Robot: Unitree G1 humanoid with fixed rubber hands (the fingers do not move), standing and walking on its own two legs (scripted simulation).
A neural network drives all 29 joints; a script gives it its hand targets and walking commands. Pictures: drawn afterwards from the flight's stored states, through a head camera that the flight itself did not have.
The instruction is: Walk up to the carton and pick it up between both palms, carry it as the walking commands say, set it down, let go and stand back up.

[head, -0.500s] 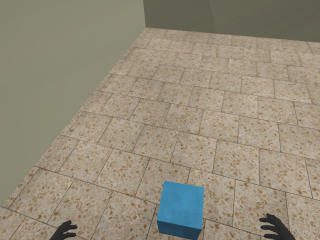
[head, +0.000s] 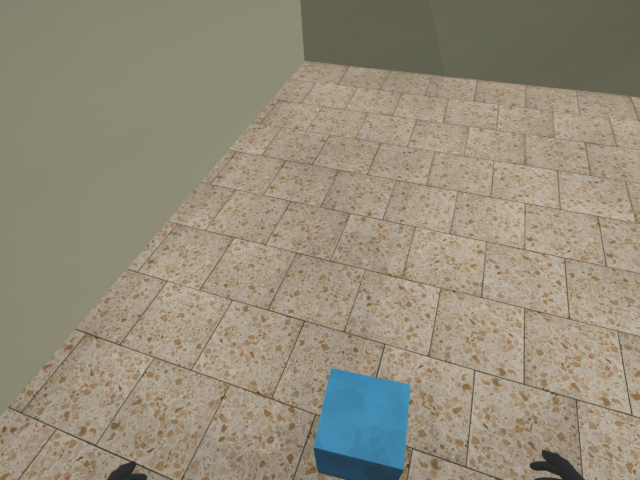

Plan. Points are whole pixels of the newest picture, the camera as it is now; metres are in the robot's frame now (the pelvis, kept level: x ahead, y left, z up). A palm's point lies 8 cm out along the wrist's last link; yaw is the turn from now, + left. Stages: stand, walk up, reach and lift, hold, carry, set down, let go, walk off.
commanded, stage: stand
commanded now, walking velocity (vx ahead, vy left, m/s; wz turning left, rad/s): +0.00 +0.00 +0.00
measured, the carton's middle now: (362, 430) +0.38 -0.07 -0.65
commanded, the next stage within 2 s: none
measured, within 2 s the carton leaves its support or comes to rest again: neither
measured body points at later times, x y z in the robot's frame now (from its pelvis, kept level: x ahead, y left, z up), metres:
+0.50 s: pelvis -0.02 +0.00 +0.00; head -0.02 -0.01 +0.45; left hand +0.08 +0.31 -0.10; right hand +0.09 -0.30 -0.11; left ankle -0.05 +0.13 -0.74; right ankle -0.01 -0.11 -0.74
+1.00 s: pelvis -0.02 +0.00 +0.01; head -0.03 +0.00 +0.46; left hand +0.07 +0.32 -0.11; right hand +0.08 -0.31 -0.11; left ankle -0.05 +0.13 -0.74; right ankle -0.01 -0.11 -0.74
